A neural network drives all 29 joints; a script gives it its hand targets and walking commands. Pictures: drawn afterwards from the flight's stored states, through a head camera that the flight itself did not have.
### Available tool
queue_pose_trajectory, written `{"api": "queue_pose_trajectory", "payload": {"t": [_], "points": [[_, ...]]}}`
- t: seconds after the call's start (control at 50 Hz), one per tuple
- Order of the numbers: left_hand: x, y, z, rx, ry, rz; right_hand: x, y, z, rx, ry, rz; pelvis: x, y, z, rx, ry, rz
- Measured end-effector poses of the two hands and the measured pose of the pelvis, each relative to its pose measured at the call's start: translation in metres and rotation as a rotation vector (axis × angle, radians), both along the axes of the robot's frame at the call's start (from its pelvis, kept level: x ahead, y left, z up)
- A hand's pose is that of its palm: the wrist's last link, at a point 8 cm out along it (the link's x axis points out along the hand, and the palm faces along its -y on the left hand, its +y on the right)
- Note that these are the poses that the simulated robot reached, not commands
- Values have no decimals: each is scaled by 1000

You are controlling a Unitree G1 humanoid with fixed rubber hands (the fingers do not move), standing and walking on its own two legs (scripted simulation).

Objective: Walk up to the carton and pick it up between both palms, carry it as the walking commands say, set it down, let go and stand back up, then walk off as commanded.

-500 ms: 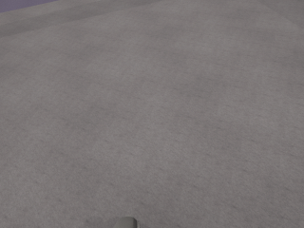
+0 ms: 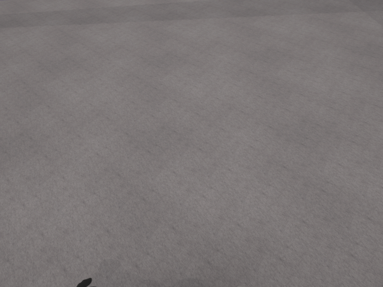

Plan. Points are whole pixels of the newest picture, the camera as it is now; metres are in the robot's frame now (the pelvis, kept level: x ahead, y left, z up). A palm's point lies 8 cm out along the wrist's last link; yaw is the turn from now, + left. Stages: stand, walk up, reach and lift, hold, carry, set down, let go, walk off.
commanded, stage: walk off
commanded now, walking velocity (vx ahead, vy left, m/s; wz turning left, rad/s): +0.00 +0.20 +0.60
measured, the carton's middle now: out of the picture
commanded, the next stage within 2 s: stand in 0.62 s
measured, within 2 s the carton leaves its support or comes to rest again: neither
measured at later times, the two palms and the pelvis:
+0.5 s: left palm out of the picture -0.11 +0.34 -0.11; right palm out of the picture +0.15 -0.15 -0.12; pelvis -0.03 +0.07 +0.01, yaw +18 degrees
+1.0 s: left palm out of the picture -0.12 +0.42 -0.11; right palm out of the picture +0.09 -0.05 -0.12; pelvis -0.06 +0.14 +0.01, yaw +28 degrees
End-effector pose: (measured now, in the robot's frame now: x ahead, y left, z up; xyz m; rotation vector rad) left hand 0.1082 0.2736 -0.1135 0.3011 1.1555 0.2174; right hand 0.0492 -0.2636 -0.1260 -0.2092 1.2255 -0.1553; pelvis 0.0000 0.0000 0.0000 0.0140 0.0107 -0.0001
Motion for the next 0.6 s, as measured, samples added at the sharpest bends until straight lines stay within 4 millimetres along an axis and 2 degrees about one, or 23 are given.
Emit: {"api": "queue_pose_trajectory", "payload": {"t": [0.06,0.12,0.22,0.28,0.34,0.4,0.46,0.54,0.6], "points": [[-18,7,6,24,7,42,0,10,-11,41,23,27,-2,2,-1,7,3,30],[-50,14,12,60,33,109,5,16,-21,77,38,55,-3,2,-1,13,4,76],[-120,30,32,118,123,243,29,20,-6,81,53,175,-6,4,15,66,0,142],[-148,33,38,114,169,283,44,17,-2,60,42,213,-9,12,18,79,7,183],[-168,36,38,90,186,314,55,25,-3,48,49,246,-13,23,18,83,14,223],[-187,41,31,53,197,342,67,51,-4,63,41,285,-17,37,17,76,17,260],[-205,54,18,10,199,376,86,90,-1,71,6,345,-22,55,12,59,18,291],[-220,89,-10,-35,163,435,110,142,3,33,-71,433,-27,88,-3,19,15,343],[-223,115,-29,-49,133,467,114,170,8,-5,-97,482,-34,105,-11,11,9,393]]}}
